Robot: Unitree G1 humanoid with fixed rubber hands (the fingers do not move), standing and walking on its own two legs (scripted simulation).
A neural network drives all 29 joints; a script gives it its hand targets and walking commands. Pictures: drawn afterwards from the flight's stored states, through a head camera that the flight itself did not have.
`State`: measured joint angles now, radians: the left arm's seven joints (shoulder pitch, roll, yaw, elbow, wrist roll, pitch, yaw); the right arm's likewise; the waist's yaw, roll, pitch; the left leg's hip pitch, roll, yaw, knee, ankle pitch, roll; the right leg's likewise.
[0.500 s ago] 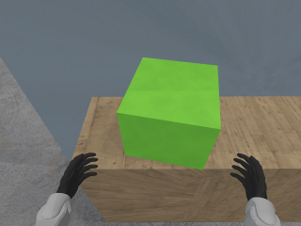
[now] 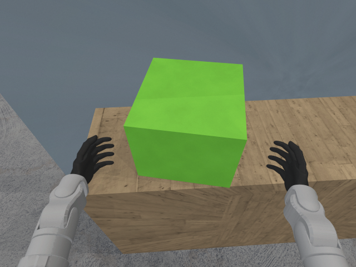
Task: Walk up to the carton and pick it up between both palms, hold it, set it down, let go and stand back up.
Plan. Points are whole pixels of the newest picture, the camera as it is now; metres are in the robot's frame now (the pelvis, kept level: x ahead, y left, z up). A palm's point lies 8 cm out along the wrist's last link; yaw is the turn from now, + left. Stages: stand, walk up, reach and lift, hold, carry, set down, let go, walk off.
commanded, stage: reach and lift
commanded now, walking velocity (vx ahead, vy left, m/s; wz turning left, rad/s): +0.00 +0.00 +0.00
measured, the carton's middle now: (190, 120) +0.50 -0.01 +0.02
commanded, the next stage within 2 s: none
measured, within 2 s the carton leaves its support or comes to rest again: neither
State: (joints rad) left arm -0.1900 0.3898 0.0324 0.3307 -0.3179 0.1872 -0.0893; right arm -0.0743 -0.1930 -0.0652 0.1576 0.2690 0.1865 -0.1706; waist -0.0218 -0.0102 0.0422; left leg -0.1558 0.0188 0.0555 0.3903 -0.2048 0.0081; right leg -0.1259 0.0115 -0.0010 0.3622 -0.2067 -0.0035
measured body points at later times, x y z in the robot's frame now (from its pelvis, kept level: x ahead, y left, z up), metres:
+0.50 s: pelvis +0.00 +0.00 +0.00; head +0.02 +0.02 +0.45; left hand +0.40 +0.22 +0.10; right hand +0.36 -0.24 +0.10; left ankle +0.00 +0.11 -0.75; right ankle -0.01 -0.12 -0.75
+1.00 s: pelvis +0.00 +0.00 +0.00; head +0.03 +0.02 +0.45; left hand +0.47 +0.21 +0.14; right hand +0.42 -0.25 +0.14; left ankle +0.00 +0.11 -0.75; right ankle -0.01 -0.12 -0.75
